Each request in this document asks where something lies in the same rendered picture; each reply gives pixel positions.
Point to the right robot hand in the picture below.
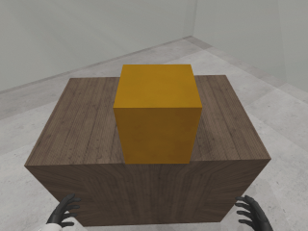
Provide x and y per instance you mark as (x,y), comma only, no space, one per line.
(259,220)

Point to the left robot hand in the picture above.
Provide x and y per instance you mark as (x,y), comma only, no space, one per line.
(58,215)

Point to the pedestal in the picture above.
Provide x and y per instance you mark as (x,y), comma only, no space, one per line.
(79,151)

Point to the carton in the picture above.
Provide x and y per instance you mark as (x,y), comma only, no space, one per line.
(157,111)

